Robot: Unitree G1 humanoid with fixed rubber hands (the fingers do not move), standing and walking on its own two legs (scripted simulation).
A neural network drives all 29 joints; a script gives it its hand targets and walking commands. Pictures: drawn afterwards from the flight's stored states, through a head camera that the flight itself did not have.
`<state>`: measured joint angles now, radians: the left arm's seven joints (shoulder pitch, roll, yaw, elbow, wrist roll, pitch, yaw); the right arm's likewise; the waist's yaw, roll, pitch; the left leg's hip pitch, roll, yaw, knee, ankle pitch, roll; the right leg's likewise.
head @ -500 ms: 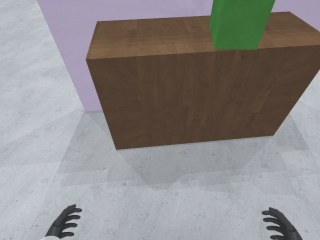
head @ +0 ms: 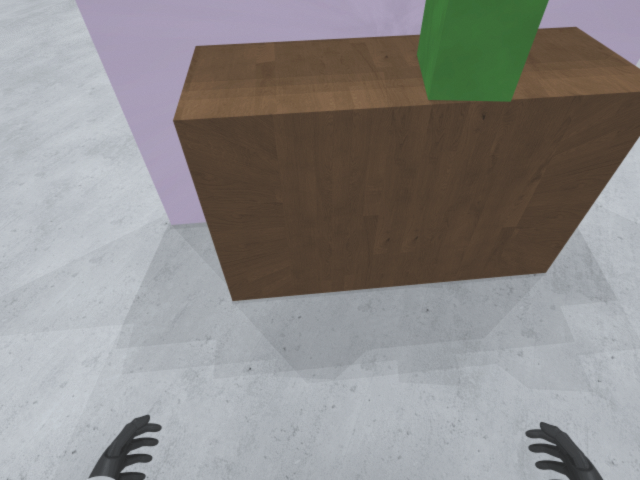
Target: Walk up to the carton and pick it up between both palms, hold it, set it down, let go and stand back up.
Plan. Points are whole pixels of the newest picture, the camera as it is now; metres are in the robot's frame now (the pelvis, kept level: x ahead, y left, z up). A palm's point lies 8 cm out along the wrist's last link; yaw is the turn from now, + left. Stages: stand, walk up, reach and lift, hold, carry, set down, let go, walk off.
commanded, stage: walk up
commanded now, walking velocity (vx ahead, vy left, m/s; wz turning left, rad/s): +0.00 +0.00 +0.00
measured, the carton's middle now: (472, 25) +1.10 -0.33 +0.13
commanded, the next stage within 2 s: none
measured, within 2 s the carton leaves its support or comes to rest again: neither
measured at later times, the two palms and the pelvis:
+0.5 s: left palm out of the picture +0.15 +0.20 -0.09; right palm out of the picture +0.14 -0.47 -0.08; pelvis +0.06 -0.12 -0.01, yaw +0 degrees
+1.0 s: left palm (255, 426) +0.22 +0.12 -0.09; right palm out of the picture +0.24 -0.51 -0.05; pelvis +0.17 -0.17 +0.01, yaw -3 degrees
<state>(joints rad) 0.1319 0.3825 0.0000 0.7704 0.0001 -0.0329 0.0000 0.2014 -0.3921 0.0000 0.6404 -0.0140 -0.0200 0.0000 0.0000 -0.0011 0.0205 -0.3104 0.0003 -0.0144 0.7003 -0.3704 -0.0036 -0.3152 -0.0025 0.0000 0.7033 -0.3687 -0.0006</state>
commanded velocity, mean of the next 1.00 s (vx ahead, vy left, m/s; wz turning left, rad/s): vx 0.00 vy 0.00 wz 0.00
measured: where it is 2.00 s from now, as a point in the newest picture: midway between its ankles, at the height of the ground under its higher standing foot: (424, 448)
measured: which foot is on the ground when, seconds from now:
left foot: down 0.00-0.44, up 0.46-1.00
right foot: down 0.00-0.12, up 0.14-0.42, down 0.44-1.00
